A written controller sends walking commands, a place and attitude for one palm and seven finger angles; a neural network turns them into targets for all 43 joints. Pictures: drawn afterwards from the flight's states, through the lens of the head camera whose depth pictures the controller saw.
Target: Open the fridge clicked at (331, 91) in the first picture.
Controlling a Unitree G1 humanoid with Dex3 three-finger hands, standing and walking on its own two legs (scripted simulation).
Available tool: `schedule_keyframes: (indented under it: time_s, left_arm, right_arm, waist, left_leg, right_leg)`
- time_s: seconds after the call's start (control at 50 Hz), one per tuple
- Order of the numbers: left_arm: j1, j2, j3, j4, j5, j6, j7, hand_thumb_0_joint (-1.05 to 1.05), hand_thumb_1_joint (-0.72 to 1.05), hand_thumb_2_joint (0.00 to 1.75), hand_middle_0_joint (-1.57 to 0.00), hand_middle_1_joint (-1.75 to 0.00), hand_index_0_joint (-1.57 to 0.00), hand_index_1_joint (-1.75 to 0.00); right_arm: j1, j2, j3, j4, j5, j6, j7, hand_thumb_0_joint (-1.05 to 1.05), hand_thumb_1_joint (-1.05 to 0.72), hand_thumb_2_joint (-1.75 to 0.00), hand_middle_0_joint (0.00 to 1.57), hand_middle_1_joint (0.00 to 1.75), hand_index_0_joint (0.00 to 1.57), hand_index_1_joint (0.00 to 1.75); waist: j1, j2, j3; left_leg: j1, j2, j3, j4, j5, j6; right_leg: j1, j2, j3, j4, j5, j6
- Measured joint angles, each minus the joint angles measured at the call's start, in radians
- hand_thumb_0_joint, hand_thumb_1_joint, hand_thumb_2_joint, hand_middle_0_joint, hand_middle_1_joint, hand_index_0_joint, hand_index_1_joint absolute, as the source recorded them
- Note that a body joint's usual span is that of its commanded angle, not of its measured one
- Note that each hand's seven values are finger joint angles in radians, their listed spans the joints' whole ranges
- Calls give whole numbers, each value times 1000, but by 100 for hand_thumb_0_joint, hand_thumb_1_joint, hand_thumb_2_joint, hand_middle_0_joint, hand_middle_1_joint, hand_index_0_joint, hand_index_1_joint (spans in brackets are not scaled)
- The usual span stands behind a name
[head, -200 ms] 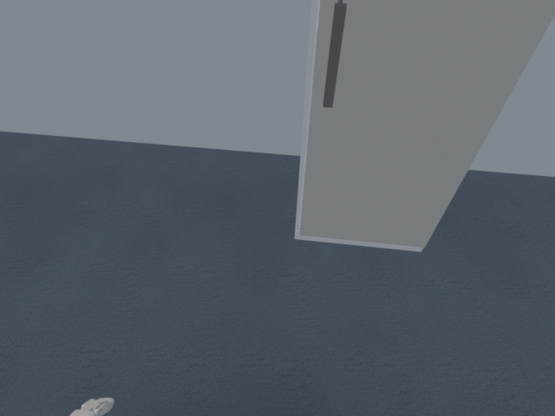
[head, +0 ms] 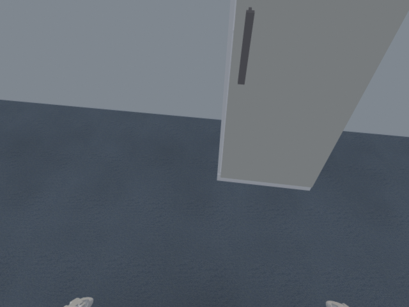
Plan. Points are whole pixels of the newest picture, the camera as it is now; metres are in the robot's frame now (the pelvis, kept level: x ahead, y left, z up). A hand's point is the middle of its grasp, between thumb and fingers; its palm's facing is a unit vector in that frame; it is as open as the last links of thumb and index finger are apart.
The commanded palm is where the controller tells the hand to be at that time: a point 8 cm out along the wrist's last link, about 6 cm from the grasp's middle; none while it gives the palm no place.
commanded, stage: stand and wait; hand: left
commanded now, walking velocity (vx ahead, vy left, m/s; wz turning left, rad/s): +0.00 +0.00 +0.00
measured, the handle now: (245, 48) +0.92 -0.09 +0.11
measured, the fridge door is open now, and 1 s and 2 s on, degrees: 0 0 0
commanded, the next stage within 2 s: look at it before walking up in 0.70 s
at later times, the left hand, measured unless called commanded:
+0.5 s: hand out of the picture +0.05 +0.24 -0.15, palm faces -0.02 -0.94 -0.34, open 7.4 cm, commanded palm none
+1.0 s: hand out of the picture +0.07 +0.23 -0.15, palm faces -0.03 -0.94 -0.33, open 7.4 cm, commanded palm none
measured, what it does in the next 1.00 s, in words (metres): stands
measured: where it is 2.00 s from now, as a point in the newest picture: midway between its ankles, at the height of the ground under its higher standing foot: outside the picture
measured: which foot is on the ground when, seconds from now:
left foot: down 0.00-1.00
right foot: down 0.00-1.00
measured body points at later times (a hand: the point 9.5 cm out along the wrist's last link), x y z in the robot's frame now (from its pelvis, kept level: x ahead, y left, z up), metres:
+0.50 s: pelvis -0.02 -0.01 +0.00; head -0.02 -0.02 +0.45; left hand +0.05 +0.28 -0.13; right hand +0.05 -0.31 -0.13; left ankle -0.01 +0.11 -0.74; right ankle -0.01 -0.13 -0.74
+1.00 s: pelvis -0.01 -0.01 +0.01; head -0.01 -0.01 +0.46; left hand +0.07 +0.28 -0.13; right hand +0.06 -0.31 -0.13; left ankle -0.01 +0.11 -0.74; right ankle -0.01 -0.13 -0.74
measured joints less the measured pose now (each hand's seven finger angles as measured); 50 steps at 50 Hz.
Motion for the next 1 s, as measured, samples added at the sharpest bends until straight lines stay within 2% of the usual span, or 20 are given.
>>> schedule_keyframes:
  time_s: [0.38,1.0]
  left_arm:
    - [33,8,10,83,-1,-2,-3,1,91,90,-20,-30,-20,-30]
    - [5,6,12,95,0,-11,-2,1,91,90,-20,-30,-20,-30]
  right_arm:
    - [43,-15,-6,96,5,7,-1,0,-90,-90,20,30,21,30]
    - [27,-8,-3,120,7,-3,-1,0,-90,-90,20,30,21,30]
  waist:
    - [-3,1,30]
    - [-7,-4,24]
  left_leg:
    - [7,20,-9,-56,52,-18]
    - [19,26,-4,-88,63,-23]
  right_leg:
    - [10,19,-10,-61,54,-17]
    - [18,25,-5,-92,67,-20]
